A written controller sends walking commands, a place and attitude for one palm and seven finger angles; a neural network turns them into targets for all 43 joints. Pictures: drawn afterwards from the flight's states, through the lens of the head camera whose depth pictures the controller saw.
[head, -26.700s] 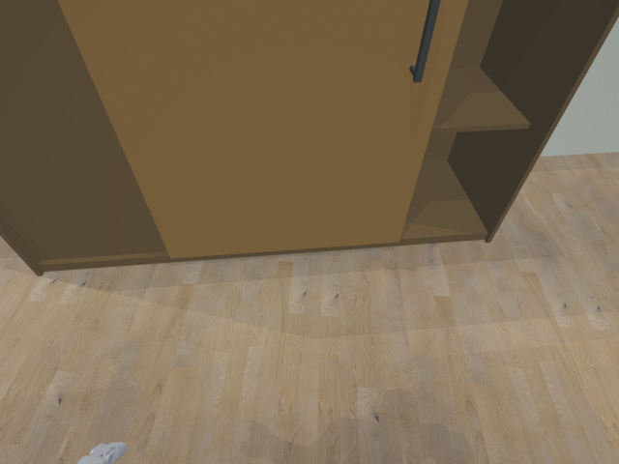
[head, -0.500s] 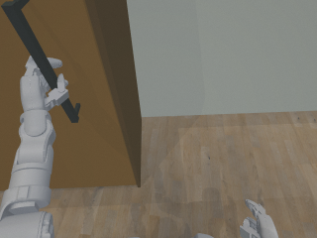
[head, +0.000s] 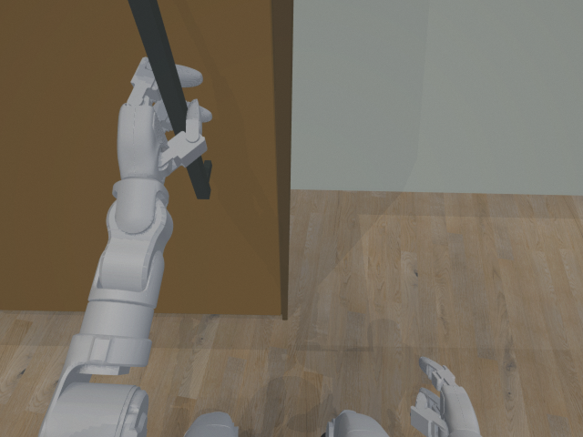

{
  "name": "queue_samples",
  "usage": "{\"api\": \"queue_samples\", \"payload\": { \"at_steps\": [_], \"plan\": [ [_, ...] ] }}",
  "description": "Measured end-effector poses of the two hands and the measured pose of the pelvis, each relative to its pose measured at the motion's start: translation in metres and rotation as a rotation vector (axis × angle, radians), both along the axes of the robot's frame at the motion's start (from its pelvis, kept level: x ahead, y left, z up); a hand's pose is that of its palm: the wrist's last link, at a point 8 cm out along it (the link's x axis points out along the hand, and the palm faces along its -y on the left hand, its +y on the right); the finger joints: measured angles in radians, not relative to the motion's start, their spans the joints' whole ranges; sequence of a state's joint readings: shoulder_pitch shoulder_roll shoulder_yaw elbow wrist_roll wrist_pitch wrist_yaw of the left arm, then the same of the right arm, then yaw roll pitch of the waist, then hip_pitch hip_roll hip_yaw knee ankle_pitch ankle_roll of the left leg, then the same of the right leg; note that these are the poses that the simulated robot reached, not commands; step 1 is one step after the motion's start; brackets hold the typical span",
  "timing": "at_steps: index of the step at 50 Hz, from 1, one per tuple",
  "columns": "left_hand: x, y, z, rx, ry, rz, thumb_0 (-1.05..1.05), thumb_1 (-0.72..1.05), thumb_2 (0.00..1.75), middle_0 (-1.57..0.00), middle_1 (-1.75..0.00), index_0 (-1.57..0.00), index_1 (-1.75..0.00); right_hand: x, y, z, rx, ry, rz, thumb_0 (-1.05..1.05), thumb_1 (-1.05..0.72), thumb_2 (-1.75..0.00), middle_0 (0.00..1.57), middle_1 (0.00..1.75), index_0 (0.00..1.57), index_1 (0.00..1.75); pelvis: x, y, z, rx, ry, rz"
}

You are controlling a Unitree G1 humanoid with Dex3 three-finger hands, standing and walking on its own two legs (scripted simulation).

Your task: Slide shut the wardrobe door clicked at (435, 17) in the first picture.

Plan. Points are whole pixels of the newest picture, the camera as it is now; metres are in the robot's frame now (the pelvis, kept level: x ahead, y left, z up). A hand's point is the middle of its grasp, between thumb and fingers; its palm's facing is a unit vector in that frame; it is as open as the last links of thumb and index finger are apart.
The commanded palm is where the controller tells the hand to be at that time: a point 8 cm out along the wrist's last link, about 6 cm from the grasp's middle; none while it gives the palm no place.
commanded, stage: stop walking and hold the door there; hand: left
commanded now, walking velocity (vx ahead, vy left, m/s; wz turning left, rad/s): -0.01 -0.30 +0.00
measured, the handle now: (180, 97) +0.45 +0.17 +0.19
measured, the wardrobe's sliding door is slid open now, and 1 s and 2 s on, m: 0.00 0.00 0.00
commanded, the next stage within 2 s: loosen the grip on the handle in 0.62 s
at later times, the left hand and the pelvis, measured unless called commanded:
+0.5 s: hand (197, 139) +0.40 +0.14 +0.18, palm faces +0.12 -0.98 -0.14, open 5.9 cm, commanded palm +0.38 +0.17 +0.17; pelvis +0.01 +0.00 +0.02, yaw +1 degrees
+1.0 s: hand (189, 135) +0.40 +0.15 +0.19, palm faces +0.18 -0.98 -0.07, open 10.5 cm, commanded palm +0.37 +0.18 +0.18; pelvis -0.01 +0.02 +0.02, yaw +0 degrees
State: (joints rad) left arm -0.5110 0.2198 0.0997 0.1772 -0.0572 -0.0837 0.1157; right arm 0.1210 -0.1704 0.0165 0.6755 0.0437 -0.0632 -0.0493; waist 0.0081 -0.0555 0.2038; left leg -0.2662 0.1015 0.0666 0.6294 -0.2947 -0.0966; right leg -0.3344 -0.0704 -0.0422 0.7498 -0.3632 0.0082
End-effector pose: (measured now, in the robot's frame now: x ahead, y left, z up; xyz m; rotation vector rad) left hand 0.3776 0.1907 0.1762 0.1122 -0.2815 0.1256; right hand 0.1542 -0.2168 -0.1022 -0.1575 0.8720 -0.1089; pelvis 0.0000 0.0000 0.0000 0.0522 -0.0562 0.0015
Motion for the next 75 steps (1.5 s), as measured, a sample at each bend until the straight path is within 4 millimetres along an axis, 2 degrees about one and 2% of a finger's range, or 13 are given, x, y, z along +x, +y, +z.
{"api": "queue_samples", "payload": {
  "at_steps": [6,14,24,30,36,38,41,44,47,54,59,65,75],
  "plan": [
    [-0.001,0.004,0.004,0.027,0.048,-0.038,-0.04,0.75,0.80,-0.45,-1.41,-0.29,-1.39,0.017,0.044,0.000,0.073,0.001,0.067,0.01,-0.91,-0.90,0.20,0.30,0.20,0.30,0.004,0.018,0.010,-0.046,0.007,0.028],
    [-0.001,0.004,0.005,-0.023,0.073,-0.088,-0.01,0.77,0.80,-0.45,-1.41,-0.28,-1.37,0.029,0.059,0.029,0.033,-0.033,0.112,0.01,-0.90,-0.90,0.20,0.30,0.20,0.30,0.005,0.028,0.022,-0.066,0.013,0.014],
    [-0.004,0.000,0.007,0.032,0.093,-0.009,-0.02,0.78,0.81,-0.45,-1.41,-0.23,-1.39,0.040,0.027,0.024,0.040,-0.068,0.101,0.01,-0.90,-0.90,0.20,0.30,0.20,0.30,0.007,0.005,0.018,-0.061,0.009,0.015],
    [-0.005,-0.001,0.008,0.018,0.111,-0.007,-0.02,0.78,0.80,-0.45,-1.40,-0.24,-1.40,0.031,-0.001,0.027,-0.030,-0.035,0.039,0.01,-0.91,-0.90,0.20,0.30,0.20,0.30,0.011,0.005,0.022,-0.043,0.034,0.021],
    [-0.005,-0.002,0.008,0.001,0.116,-0.011,-0.01,0.79,0.81,-0.45,-1.40,-0.23,-1.40,0.022,-0.011,0.034,-0.062,-0.034,-0.001,0.01,-0.91,-0.90,0.19,0.30,0.20,0.30,0.013,0.010,0.024,-0.047,0.033,0.006],
    [0.002,0.005,0.009,0.074,0.123,-0.041,-0.02,0.73,0.80,-0.45,-1.41,-0.24,-1.40,0.019,-0.010,0.038,-0.064,-0.055,-0.003,0.01,-0.91,-0.90,0.19,0.30,0.20,0.30,0.009,0.010,0.023,-0.044,0.032,-0.004],
    [0.012,0.010,0.008,-0.031,0.179,-0.055,-0.04,0.62,0.77,-0.45,-1.41,-0.29,-1.40,0.010,-0.010,0.046,-0.053,-0.106,-0.014,0.01,-0.91,-0.90,0.19,0.30,0.20,0.30,0.006,0.010,0.023,-0.036,0.061,0.012],
    [0.001,0.012,0.011,-0.121,0.162,-0.026,-0.03,0.51,0.72,-0.45,-1.40,-0.35,-1.40,-0.002,-0.010,0.049,-0.038,-0.168,-0.033,0.01,-0.91,-0.90,0.20,0.30,0.20,0.30,0.005,0.015,0.022,-0.038,0.050,-0.004],
    [-0.009,0.007,0.013,-0.077,0.133,0.026,-0.01,0.33,0.63,-0.43,-1.39,-0.30,-1.35,-0.015,-0.007,0.043,-0.014,-0.198,-0.036,0.01,-0.91,-0.90,0.19,0.30,0.20,0.30,0.001,0.019,0.019,-0.036,0.038,-0.004],
    [-0.009,0.005,0.008,-0.017,0.060,0.041,0.00,-0.21,0.37,-0.40,-1.35,-0.21,-1.28,-0.055,-0.001,0.027,-0.020,-0.105,-0.024,0.01,-0.90,-0.90,0.20,0.30,0.20,0.30,-0.011,0.019,0.014,-0.029,0.052,-0.001],
    [-0.002,0.001,0.003,0.026,0.079,-0.019,0.00,-0.42,0.26,-0.37,-1.31,-0.24,-1.26,-0.071,0.001,0.018,-0.030,-0.042,-0.046,0.01,-0.90,-0.90,0.20,0.30,0.20,0.30,-0.008,0.024,0.015,-0.034,0.066,-0.004],
    [0.007,0.008,-0.002,-0.038,0.099,-0.023,0.00,-0.52,0.22,-0.33,-1.24,-0.26,-1.21,-0.064,0.002,0.021,-0.047,-0.037,-0.064,0.02,-0.90,-0.90,0.20,0.30,0.20,0.30,0.002,0.029,0.018,-0.037,0.073,-0.016],
    [-0.001,0.010,-0.011,-0.024,0.095,-0.002,-0.01,-0.55,0.20,-0.27,-1.18,-0.25,-1.16,-0.014,0.012,0.031,-0.044,-0.098,0.006,0.01,-0.90,-0.90,0.20,0.30,0.20,0.30,0.017,0.033,0.018,-0.042,0.082,0.000]
  ]
}}
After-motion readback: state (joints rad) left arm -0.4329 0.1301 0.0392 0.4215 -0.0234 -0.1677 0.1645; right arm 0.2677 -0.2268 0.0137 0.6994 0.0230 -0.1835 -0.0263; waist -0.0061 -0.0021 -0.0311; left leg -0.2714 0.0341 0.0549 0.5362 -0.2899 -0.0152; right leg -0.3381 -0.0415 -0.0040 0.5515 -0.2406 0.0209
